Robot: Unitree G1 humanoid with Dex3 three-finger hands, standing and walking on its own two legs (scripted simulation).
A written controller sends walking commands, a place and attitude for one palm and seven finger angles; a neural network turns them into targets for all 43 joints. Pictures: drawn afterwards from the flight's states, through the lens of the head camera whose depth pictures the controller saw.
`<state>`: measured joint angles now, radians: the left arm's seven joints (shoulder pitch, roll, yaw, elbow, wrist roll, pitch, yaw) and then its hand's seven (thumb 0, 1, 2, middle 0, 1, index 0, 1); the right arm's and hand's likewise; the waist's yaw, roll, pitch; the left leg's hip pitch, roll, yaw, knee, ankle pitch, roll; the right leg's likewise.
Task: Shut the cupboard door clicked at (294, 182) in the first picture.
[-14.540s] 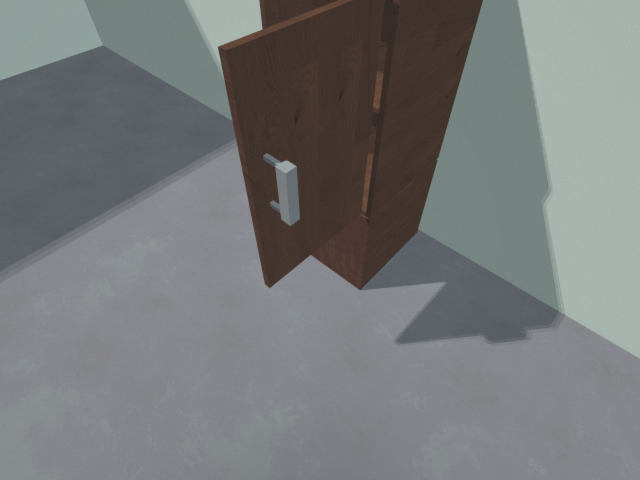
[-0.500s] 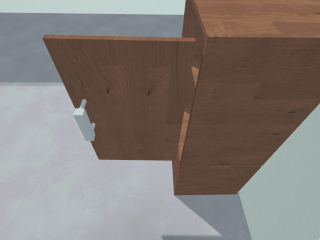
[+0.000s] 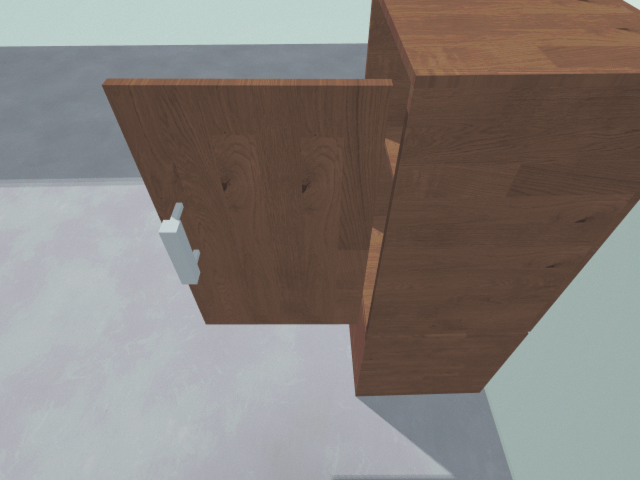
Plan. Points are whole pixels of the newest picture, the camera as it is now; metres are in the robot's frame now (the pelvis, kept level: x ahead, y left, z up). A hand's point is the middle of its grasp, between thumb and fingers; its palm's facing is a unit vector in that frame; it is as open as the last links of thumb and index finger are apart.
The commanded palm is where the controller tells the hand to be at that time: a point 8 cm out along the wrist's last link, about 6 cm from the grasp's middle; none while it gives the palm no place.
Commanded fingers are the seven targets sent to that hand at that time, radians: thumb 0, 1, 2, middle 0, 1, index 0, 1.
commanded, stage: come to a stop and stand still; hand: left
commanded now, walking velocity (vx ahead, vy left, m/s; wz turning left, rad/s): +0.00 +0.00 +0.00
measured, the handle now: (184, 243) +0.48 +0.26 -0.02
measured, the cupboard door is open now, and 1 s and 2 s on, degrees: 88 88 88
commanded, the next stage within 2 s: look again from close up in 0.24 s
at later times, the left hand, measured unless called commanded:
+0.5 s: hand out of the picture +0.01 +0.18 -0.18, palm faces -0.01 -0.98 -0.19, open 7.4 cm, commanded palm none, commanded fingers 0.00 0.90 0.90 -0.20 -0.30 -0.20 -0.30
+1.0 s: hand out of the picture +0.11 +0.21 -0.11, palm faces +0.19 -0.95 -0.24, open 7.4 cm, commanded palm +0.10 +0.23 -0.07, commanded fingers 0.00 0.90 0.90 -0.29 -0.40 -0.29 -0.40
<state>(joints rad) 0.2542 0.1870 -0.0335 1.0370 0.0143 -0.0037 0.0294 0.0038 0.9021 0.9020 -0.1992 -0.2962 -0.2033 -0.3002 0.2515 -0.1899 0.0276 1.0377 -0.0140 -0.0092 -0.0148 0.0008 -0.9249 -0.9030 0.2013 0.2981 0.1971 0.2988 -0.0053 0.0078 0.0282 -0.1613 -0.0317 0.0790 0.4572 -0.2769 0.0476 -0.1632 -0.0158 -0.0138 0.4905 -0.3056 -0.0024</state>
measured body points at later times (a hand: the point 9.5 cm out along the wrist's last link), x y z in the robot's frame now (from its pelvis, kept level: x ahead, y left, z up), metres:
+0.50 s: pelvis +0.01 +0.00 +0.00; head +0.02 +0.01 +0.45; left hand +0.01 +0.23 -0.16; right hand +0.01 -0.22 -0.15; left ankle -0.02 +0.09 -0.74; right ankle -0.03 -0.12 -0.74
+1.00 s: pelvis +0.00 +0.00 +0.00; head +0.02 +0.01 +0.45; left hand +0.09 +0.25 -0.09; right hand +0.05 -0.24 -0.14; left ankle -0.02 +0.09 -0.74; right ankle -0.03 -0.11 -0.72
